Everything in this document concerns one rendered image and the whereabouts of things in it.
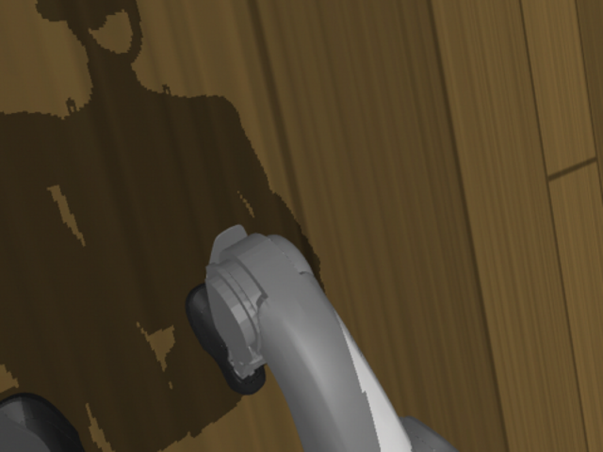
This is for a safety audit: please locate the right robot foot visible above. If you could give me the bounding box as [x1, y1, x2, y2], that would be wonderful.
[186, 283, 266, 396]

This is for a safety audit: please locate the left robot foot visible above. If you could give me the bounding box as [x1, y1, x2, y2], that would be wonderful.
[0, 393, 86, 452]

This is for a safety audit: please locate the right robot hand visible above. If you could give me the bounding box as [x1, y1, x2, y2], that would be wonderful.
[399, 416, 459, 452]

